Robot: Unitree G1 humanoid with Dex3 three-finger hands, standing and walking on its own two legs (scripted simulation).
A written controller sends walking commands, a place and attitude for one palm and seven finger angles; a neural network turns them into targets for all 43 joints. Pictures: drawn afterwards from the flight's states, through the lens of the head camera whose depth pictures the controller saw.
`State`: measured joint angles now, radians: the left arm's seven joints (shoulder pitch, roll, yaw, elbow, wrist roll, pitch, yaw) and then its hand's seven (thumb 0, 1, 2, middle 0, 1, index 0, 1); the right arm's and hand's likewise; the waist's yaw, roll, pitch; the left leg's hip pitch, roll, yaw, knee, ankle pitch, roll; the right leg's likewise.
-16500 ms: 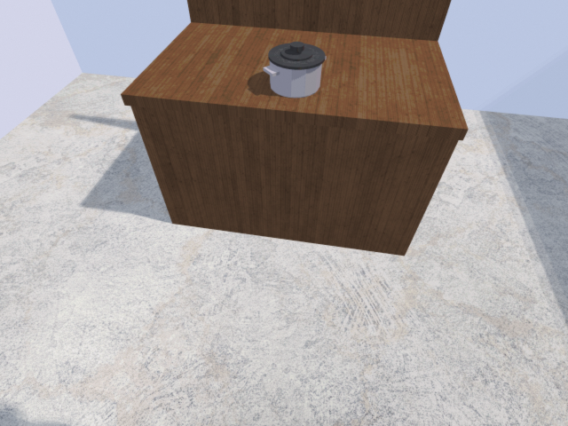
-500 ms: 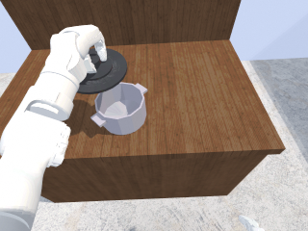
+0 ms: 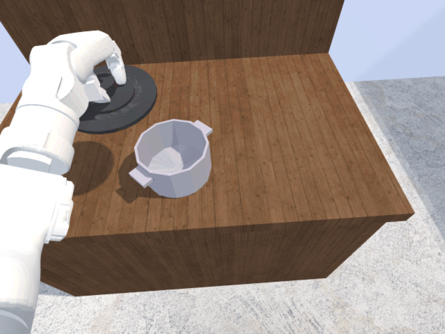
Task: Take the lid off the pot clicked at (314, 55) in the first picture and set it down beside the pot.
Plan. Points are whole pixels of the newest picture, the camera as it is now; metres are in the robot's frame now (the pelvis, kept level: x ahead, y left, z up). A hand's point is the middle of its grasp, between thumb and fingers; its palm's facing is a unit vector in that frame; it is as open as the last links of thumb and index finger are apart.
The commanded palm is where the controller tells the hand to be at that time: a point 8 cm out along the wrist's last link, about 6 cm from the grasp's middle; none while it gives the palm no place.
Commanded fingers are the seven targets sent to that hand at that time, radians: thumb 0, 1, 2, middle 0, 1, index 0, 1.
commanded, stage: move the lid sideways beside the pot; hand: left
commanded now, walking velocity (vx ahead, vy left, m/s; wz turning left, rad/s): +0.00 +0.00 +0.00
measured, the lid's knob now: (103, 84) +0.52 +0.19 +0.17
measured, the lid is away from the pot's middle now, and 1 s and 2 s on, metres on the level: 0.10 0.20 0.22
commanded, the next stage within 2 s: lower the lid onto the table in 1.22 s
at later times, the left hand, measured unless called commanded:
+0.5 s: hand (60, 90) +0.48 +0.24 +0.20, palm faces -0.30 -0.05 -0.95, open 7.3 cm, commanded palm +0.48 +0.24 +0.26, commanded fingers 0.00 0.74 0.86 -0.88 -1.05 -0.87 -1.04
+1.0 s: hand (27, 95) +0.47 +0.29 +0.20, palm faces -0.32 -0.08 -0.94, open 7.3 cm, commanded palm +0.48 +0.30 +0.26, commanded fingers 0.00 0.74 0.86 -0.88 -1.05 -0.87 -1.04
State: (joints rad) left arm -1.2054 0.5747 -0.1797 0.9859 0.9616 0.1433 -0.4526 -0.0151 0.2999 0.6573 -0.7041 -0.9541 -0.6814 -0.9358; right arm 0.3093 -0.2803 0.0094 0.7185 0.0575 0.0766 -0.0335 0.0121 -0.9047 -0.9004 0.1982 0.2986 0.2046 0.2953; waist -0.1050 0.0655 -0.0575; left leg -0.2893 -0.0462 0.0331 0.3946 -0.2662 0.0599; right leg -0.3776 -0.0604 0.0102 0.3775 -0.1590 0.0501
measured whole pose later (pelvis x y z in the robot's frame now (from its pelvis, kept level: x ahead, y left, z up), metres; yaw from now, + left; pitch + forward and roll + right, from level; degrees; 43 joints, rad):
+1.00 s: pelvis +0.00 +0.00 +0.00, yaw +1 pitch +10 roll -1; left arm -1.19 0.81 -0.08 1.05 0.98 -0.02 -0.50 -0.02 0.30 0.66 -0.70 -0.95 -0.68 -0.94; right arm 0.29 -0.31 0.01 0.72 0.09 0.14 -0.06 0.01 -0.90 -0.90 0.20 0.30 0.21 0.30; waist -0.11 0.04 -0.04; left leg -0.32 -0.03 0.01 0.44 -0.28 0.05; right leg -0.37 -0.04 -0.01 0.35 -0.14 0.05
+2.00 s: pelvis +0.01 +0.01 +0.00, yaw +1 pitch +12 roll -2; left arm -1.11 0.80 -0.07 1.02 0.99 -0.09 -0.47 -0.02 0.30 0.66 -0.70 -0.95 -0.68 -0.93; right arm 0.29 -0.29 0.00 0.71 0.07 0.17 -0.05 0.01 -0.90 -0.90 0.20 0.30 0.21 0.30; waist -0.09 0.04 -0.05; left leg -0.37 -0.03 0.01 0.47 -0.31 0.07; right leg -0.41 -0.05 -0.02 0.37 -0.16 0.04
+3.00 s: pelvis +0.00 +0.00 -0.01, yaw -1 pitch +15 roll -3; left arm -1.04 0.83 -0.03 1.13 1.01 -0.17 -0.39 -0.02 0.31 0.66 -0.70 -0.95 -0.67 -0.93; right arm 0.32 -0.28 0.01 0.73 0.08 0.17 -0.10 0.01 -0.90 -0.90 0.20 0.30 0.21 0.30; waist -0.13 0.03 -0.06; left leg -0.49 -0.01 0.02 0.57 -0.35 0.06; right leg -0.52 -0.03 0.00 0.45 -0.19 0.04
